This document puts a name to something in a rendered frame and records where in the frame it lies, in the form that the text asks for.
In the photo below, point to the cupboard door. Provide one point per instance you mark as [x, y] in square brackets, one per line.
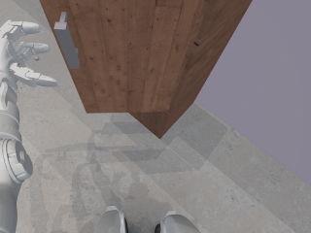
[130, 51]

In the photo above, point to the robot left hand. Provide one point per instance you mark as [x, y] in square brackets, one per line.
[9, 33]

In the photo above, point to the left robot thigh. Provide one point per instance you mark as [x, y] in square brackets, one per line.
[111, 222]

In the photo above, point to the left robot upper arm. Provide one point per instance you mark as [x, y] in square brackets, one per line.
[15, 167]

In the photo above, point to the right robot thigh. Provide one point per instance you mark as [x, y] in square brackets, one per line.
[177, 224]

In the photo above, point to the handle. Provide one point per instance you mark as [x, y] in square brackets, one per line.
[64, 37]

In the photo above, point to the robot thigh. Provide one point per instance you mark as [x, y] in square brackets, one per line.
[177, 224]
[111, 222]

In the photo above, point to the robot left forearm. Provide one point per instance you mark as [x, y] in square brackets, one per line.
[9, 112]

